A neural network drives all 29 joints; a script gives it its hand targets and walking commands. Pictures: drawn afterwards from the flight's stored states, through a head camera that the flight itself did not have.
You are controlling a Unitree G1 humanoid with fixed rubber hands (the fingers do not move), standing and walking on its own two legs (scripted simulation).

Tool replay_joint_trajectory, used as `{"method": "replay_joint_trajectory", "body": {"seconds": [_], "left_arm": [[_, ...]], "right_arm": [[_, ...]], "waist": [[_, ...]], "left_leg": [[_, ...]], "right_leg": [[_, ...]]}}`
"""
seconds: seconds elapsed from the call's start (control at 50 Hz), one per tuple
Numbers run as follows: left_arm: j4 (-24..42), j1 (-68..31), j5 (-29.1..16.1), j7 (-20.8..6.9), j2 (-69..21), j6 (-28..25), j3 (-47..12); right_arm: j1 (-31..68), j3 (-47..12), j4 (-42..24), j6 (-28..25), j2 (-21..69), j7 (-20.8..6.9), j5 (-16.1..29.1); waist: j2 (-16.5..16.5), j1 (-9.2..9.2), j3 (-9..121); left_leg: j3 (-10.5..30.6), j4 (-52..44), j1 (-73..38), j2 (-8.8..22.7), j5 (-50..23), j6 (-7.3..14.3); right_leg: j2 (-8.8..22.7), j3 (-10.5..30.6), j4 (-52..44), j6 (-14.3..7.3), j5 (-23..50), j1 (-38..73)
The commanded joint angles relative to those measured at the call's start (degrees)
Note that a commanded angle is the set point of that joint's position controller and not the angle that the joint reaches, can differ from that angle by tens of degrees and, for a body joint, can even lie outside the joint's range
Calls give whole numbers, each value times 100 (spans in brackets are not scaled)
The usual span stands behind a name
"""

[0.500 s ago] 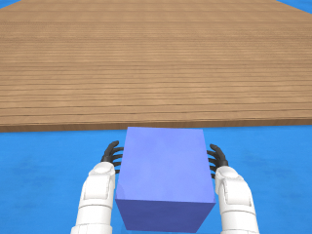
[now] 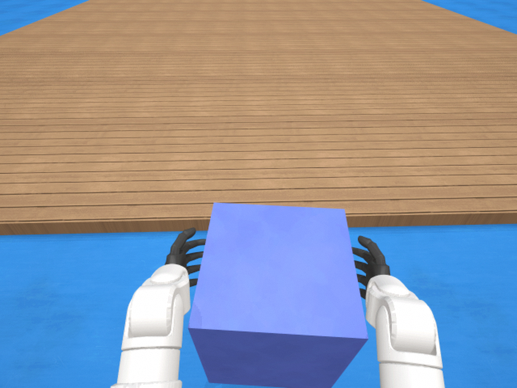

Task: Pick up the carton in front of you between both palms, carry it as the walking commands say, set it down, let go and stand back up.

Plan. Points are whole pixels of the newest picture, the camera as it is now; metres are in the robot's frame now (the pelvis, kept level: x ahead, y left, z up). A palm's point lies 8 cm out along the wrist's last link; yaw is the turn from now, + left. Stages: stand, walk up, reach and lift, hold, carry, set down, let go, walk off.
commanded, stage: carry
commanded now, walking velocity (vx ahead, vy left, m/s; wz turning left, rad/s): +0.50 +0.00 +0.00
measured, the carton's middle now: (273, 300) +0.29 +0.00 +0.01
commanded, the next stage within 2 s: none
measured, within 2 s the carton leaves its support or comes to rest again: neither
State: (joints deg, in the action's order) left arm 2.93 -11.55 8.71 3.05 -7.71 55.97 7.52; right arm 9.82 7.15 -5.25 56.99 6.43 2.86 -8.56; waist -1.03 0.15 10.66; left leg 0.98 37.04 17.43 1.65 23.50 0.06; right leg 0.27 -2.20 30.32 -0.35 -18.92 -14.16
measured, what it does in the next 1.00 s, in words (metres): walks ahead: left foot, then right foot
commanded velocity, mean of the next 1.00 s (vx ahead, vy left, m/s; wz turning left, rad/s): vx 0.50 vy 0.00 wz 0.00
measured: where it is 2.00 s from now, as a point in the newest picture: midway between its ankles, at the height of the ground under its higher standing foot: (273, 217)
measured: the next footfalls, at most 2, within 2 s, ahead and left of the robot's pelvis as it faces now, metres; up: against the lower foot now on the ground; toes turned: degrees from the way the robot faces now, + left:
left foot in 0.14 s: +0.11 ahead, +0.11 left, +0.00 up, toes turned +8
right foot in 0.48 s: +0.40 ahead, -0.12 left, +0.00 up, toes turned -13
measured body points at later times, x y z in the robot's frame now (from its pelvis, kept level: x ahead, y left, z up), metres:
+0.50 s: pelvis +0.26 -0.03 -0.02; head +0.25 -0.04 +0.43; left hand +0.55 +0.11 +0.08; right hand +0.54 -0.19 +0.08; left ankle +0.08 +0.10 -0.72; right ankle +0.36 -0.11 -0.74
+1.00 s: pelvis +0.59 -0.01 -0.02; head +0.59 +0.00 +0.43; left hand +0.88 +0.14 +0.09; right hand +0.87 -0.17 +0.10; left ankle +0.69 +0.06 -0.73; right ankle +0.38 -0.11 -0.70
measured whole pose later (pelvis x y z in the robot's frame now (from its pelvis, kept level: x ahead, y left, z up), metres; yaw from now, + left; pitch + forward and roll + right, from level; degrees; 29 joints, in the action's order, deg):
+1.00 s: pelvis +0.59 -0.01 -0.02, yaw -1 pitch +3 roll +1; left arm 27.0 -12.6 5.3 5.2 -7.7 71.5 8.1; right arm 13.0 6.0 -26.1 71.3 8.2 5.5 -5.4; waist 2.4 0.7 3.1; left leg -14.8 32.7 27.9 1.6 7.4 5.5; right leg 5.9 -8.3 41.0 1.0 -28.3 -2.4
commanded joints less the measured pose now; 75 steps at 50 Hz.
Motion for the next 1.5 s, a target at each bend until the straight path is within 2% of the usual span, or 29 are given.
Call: {"method": "replay_joint_trajectory", "body": {"seconds": [0.0, 0.1, 0.12, 0.14, 0.16, 0.18, 0.22, 0.3, 0.38, 0.44, 0.46, 0.48, 0.5, 0.56, 0.58, 0.66, 0.86, 0.92, 0.94, 0.96, 0.98, 1.06, 1.32, 1.36, 1.4, 1.42, 1.44, 1.46, 1.48], "left_arm": [[822, -2664, -2053, -1211, -4699, 439, -3963], [1907, -2452, -2489, -1187, -4998, 968, -4292], [1984, -2302, -2510, -1218, -4988, 1047, -4304], [2142, -2368, -2574, -1270, -4944, 1149, -4312], [2190, -2498, -2646, -1312, -4859, 1258, -4321], [2191, -2693, -2725, -1348, -4870, 1310, -4351], [2108, -2706, -2825, -1373, -4880, 1373, -4279], [1929, -2509, -2685, -1248, -4853, 1463, -4111], [1792, -2371, -2446, -1136, -4828, 1545, -3978], [1684, -2373, -2390, -1147, -4828, 1569, -3892], [1634, -2328, -2372, -1156, -4820, 1576, -3863], [1575, -2319, -2320, -1162, -4708, 1569, -3805], [1549, -2432, -2347, -1173, -4849, 1545, -3833], [1893, -2733, -2527, -1221, -5432, 1413, -4054], [1999, -2782, -2578, -1243, -5558, 1352, -4132], [2233, -2623, -2756, -1339, -5505, 1228, -4311], [2592, -2410, -2664, -1330, -4763, 1370, -4142], [2856, -2620, -2655, -1222, -4434, 1557, -4056], [2912, -2691, -2627, -1187, -4283, 1628, -4034], [2998, -2893, -2654, -1150, -4199, 1728, -4038], [3041, -3041, -2679, -1132, -4096, 1807, -4063], [2799, -3691, -2695, -1080, -4357, 1823, -4023], [567, -5960, -2742, -849, -4252, 2045, -3418], [302, -6530, -2833, -870, -4379, 2041, -3272], [-122, -6836, -2868, -881, -4454, 2016, -3071], [-315, -6910, -2896, -895, -4482, 1989, -2934], [-509, -6982, -2935, -914, -4501, 1980, -2749], [-604, -7154, -2945, -917, -4487, 1933, -2681], [-578, -7403, -3076, -949, -4769, 1921, -2656]], "right_arm": [[3340, -4253, -768, 385, 5034, -1223, 2325], [2573, -4232, -1387, 798, 5213, -1177, 2542], [2311, -4172, -1450, 875, 5178, -1148, 2464], [2094, -4105, -1496, 920, 5053, -1103, 2284], [1986, -4045, -1420, 974, 5198, -1064, 2156], [2237, -4057, -1670, 1036, 5196, -1039, 2213], [2631, -4104, -1949, 1158, 5153, -1000, 2387], [2780, -4196, -1932, 1333, 5087, -1067, 2633], [2742, -4153, -1722, 1438, 4964, -1175, 2713], [2843, -4156, -1728, 1488, 4915, -1202, 2696], [2896, -4123, -1708, 1500, 4829, -1205, 2675], [2978, -4116, -1780, 1534, 4841, -1213, 2674], [3129, -4156, -1767, 1555, 4914, -1222, 2697], [3155, -4179, -1775, 1387, 5387, -1258, 2690], [3076, -4210, -1816, 1314, 5469, -1244, 2639], [2623, -4275, -1822, 1079, 5674, -1115, 2416], [2678, -4262, -2398, 1232, 5090, -1045, 2462], [2805, -4121, -2559, 1429, 4724, -1041, 2556], [2784, -4049, -2540, 1493, 4557, -1040, 2538], [2841, -3943, -2454, 1542, 4342, -1051, 2477], [2857, -3915, -2328, 1571, 4347, -1053, 2511], [3789, -4051, -2596, 1661, 4601, -1026, 2727], [6205, -3406, -462, 1891, 4295, -1005, 3041], [6762, -3312, -206, 1868, 4492, -984, 3102], [7224, -3220, 79, 1854, 4657, -943, 3158], [7398, -3145, 214, 1846, 4705, -913, 3168], [7563, -3029, 335, 1834, 4733, -876, 3115], [7641, -2934, 467, 1867, 4911, -822, 3096], [7964, -2856, 446, 1845, 4958, -756, 3039]], "waist": [[1346, -246, -52], [716, -44, 974], [336, 41, 1250], [-1132, 128, 1287], [-1566, 174, 936], [-927, 172, 735], [-164, 162, 712], [-530, 116, 483], [-874, 77, 261], [-517, -70, 640], [-142, -182, 967], [1311, -206, 1216], [1785, -182, 1182], [339, -123, 1074], [279, -102, 1045], [716, -114, 1062], [998, -127, 62], [844, 21, 580], [460, 118, 980], [-789, 177, 1541], [-1747, 183, 1569], [-138, 99, 1228], [-706, 315, 451], [-797, 242, 472], [-587, -249, 1058], [-88, -438, 1486], [812, -560, 1773], [2199, -335, 2211], [1824, -375, 2192]], "left_leg": [[-590, 472, 2672, 38, 811, 12], [-1268, -1568, -949, -341, -1084, 19], [-707, -1734, -2483, 109, -1025, 178], [1450, -2326, -3277, 1465, -106, 721], [2815, -2427, -3534, 2293, -826, 1368], [2717, -2287, -3419, 2475, -1476, 1581], [1842, -2356, -3173, 2195, -1862, 1287], [257, -2604, -2462, 1478, -2146, 808], [-543, -2370, -1729, 1218, -2643, 503], [-1309, -756, -772, 843, -3386, 192], [-1406, 365, -67, 653, -2616, 39], [-1346, 2126, 1101, 91, -1037, -221], [-637, 3174, 2115, -182, 368, -131], [-101, 3438, 2276, 638, -351, 183], [-109, 3062, 2111, 728, -616, 156], [-556, 1919, 1990, 509, -966, 30], [-1336, -712, 1462, 138, -2239, 194], [-1842, -1102, -449, -346, -1843, 250], [-1470, -1073, -1771, -70, -1465, 266], [1125, -1475, -3102, 1614, -291, 937], [3010, -2370, -3624, 2295, -506, 1479], [902, -2073, -2428, 1809, -2657, 973], [-720, -2002, -2181, 1048, -3412, 896], [-787, -1673, -2293, 1066, -3855, 776], [-1321, -133, -1831, 804, -4691, 517], [-1407, 1084, -1177, 508, -3901, 372], [-1112, 2390, -38, 268, -1777, 292], [-571, 3753, 1700, -542, 613, 166], [-68, 4493, 2224, -274, 521, 338]], "right_leg": [[1990, 2727, -1528, -1166, 1056, 1950], [1038, 308, -536, -413, 1163, 462], [844, -107, 219, -198, 927, -661], [392, -680, 1749, 115, 32, -2004], [43, -511, 2400, 89, -1062, -3206], [382, -114, 2920, -31, -1314, -3516], [619, -9, 2867, -94, -1018, -3549], [447, -508, 1292, 93, 152, -2592], [160, -1007, 130, 42, 1127, -1299], [-195, -1528, -253, -110, 1066, 961], [334, -858, -311, -150, 596, 2016], [2031, 2046, -1401, -651, -809, 2563], [2631, 3367, -1986, -1206, -570, 2855], [2217, 1874, -1684, -951, 914, 2063], [2047, 1386, -1749, -785, 1217, 1829], [1709, 367, -1861, -687, 1993, 1936], [1378, -673, -1709, -553, 3356, 2131], [1085, -1246, -32, -280, 4282, 1744], [911, -1200, 1017, -159, 3414, 936], [474, -1022, 2776, 107, 1717, -686], [-229, -509, 3984, 131, -779, -2092], [663, 241, 4011, -219, -29, -2308], [219, -737, 619, -233, 1583, -2215], [136, -756, 324, -375, 1641, -1879], [-282, -1144, -12, -461, 1652, -133], [-235, -1045, -140, -419, 1389, 1116], [1092, 731, -25, -464, 1368, 2102], [2129, 3346, -882, -1317, 998, 3168], [2164, 3355, -969, -1549, 797, 3141]]}}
